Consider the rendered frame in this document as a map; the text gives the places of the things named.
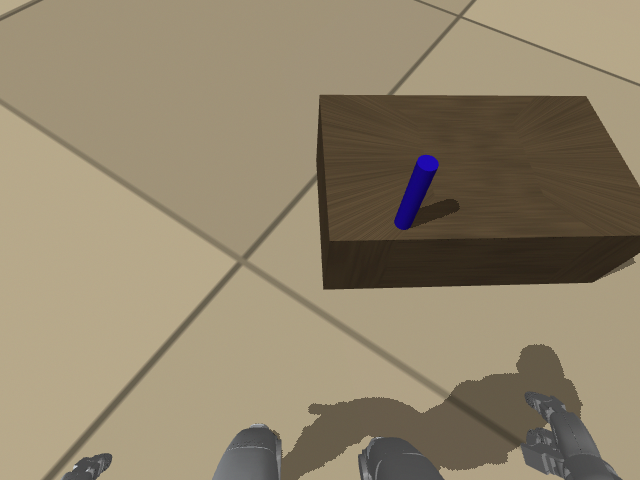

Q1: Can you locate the right robot hand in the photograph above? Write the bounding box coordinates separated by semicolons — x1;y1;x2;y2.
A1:
520;392;602;478

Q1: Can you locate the left robot hand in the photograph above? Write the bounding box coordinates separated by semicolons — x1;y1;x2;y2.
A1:
60;453;112;480

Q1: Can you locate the can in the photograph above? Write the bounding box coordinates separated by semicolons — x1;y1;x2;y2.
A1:
394;155;439;230

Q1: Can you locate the right robot arm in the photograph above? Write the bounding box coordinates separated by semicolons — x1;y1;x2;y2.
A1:
562;454;623;480

